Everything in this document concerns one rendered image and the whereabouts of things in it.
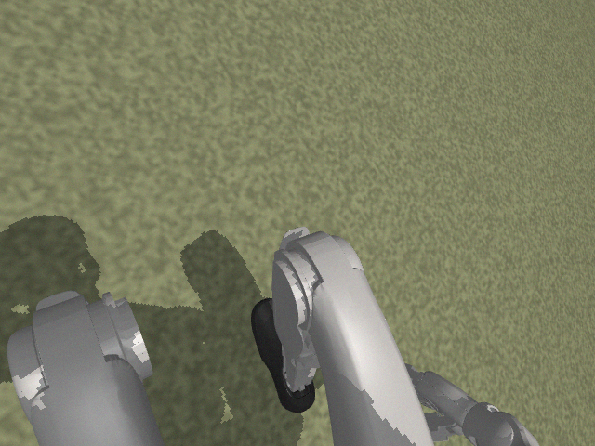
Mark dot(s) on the right robot hand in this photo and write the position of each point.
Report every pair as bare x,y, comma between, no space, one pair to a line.
451,403

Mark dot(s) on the right robot arm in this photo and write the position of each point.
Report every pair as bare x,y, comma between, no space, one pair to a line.
485,425

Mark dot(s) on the right robot foot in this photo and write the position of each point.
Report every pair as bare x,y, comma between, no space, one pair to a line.
270,351

